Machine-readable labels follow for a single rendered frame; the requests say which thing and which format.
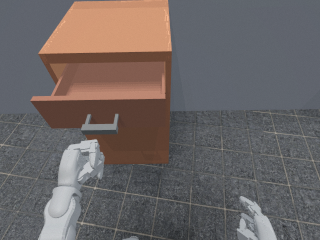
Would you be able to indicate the left robot forearm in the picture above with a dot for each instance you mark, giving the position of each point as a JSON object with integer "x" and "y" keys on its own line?
{"x": 61, "y": 214}

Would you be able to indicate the drawer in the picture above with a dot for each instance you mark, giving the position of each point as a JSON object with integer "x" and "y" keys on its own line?
{"x": 133, "y": 90}

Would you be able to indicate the handle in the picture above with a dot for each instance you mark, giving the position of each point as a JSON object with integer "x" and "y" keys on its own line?
{"x": 100, "y": 129}

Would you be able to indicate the robot right hand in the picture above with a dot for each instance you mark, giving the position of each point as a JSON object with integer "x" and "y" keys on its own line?
{"x": 260, "y": 227}

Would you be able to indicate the robot left hand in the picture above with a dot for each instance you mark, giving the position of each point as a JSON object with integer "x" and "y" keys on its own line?
{"x": 85, "y": 155}

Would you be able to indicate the cabinet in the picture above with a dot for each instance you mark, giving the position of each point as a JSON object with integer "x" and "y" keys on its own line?
{"x": 117, "y": 31}

